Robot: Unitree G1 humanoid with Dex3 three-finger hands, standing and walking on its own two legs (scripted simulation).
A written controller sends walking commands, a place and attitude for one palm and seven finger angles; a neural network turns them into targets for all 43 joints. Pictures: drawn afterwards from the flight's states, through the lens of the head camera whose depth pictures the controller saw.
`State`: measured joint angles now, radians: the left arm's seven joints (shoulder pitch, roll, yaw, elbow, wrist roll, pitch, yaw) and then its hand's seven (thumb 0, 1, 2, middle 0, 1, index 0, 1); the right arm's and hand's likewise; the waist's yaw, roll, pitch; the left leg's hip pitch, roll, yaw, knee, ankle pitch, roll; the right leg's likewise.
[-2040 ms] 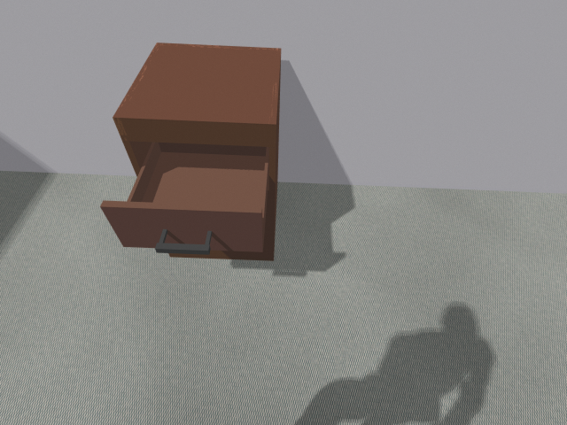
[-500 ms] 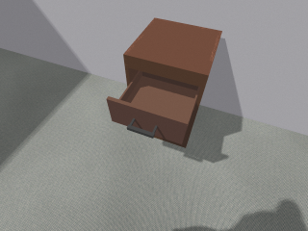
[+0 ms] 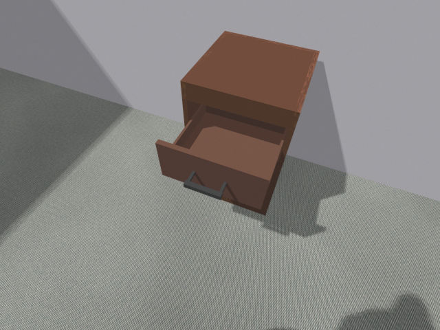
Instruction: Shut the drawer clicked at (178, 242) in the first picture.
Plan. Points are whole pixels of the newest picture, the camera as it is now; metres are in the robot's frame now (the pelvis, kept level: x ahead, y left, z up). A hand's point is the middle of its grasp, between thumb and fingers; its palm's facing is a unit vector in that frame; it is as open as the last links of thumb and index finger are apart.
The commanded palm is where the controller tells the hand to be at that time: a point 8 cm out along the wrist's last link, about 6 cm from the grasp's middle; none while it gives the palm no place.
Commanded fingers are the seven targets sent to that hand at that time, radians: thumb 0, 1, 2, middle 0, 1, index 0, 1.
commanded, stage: look at it before walking up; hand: left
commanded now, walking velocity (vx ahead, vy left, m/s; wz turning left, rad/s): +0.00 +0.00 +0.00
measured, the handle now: (205, 184) +0.58 +0.08 -0.25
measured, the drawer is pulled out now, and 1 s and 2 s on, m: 0.24 0.24 0.24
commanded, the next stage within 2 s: turn to face it in 0.20 s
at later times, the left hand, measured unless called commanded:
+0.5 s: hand out of the picture +0.00 +0.17 -0.18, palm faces +0.01 -0.98 -0.18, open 7.3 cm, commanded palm none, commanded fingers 0.00 0.90 0.90 -0.20 -0.30 -0.20 -0.30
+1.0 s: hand out of the picture +0.05 +0.11 -0.17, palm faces -0.15 -0.96 -0.24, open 7.4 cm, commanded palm none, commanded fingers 0.00 0.90 0.90 -0.20 -0.30 -0.20 -0.30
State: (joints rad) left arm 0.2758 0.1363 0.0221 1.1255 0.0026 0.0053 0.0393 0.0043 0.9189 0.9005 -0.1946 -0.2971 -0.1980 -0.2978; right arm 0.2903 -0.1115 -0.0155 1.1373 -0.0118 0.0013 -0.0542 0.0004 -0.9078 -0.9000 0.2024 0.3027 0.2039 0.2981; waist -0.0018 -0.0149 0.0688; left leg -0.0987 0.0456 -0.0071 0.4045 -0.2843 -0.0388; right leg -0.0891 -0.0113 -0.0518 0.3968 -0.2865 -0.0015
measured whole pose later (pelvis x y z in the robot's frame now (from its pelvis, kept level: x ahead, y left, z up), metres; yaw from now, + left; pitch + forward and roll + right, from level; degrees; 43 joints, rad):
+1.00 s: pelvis -0.02 -0.06 +0.00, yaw -14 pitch +0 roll +1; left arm 0.23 0.14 0.07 0.98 0.02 0.03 0.03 0.00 0.91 0.90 -0.20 -0.30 -0.20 -0.30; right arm 0.05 -0.21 -0.06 0.99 -0.01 0.06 -0.06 0.00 -0.91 -0.90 0.20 0.30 0.20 0.30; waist 0.03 0.01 0.14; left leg -0.44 0.02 -0.05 1.00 -0.40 -0.05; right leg -0.15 0.12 0.04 0.39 -0.22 -0.12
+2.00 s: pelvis +0.15 -0.07 -0.01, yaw -16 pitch +0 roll +1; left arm 0.12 0.17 0.06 1.00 0.00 0.03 0.04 0.00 0.92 0.90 -0.20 -0.30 -0.20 -0.30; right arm 0.20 -0.16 -0.03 1.01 -0.03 0.03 -0.05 0.00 -0.91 -0.90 0.20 0.30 0.20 0.30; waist 0.00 0.00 0.14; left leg -0.19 0.02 0.04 0.48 -0.30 -0.01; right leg -0.25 0.00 -0.05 0.67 -0.42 -0.02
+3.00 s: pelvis +0.13 -0.01 +0.00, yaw -17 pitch -1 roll +0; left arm 0.37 0.17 -0.01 1.06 0.02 0.00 0.03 0.00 0.91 0.90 -0.19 -0.30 -0.20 -0.30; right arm 0.35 -0.16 0.01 1.06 -0.02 0.00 -0.01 0.00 -0.91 -0.90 0.20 0.30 0.20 0.30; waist 0.00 -0.01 0.01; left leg -0.22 -0.06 0.05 0.45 -0.21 0.07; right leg -0.22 -0.05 0.01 0.47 -0.24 0.03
